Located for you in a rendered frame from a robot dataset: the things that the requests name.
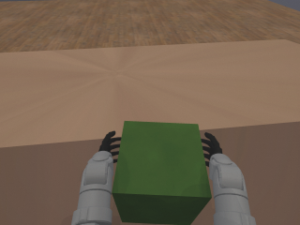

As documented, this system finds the left robot hand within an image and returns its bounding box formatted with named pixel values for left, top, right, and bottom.
left=98, top=131, right=122, bottom=163

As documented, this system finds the robot left forearm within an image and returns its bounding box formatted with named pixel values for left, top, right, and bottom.
left=71, top=151, right=113, bottom=225

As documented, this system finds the robot right forearm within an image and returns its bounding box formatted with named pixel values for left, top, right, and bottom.
left=209, top=153, right=257, bottom=225

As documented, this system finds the right robot hand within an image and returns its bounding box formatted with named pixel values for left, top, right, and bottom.
left=201, top=132, right=222, bottom=167

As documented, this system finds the carton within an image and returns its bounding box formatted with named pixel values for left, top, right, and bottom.
left=112, top=121, right=212, bottom=225

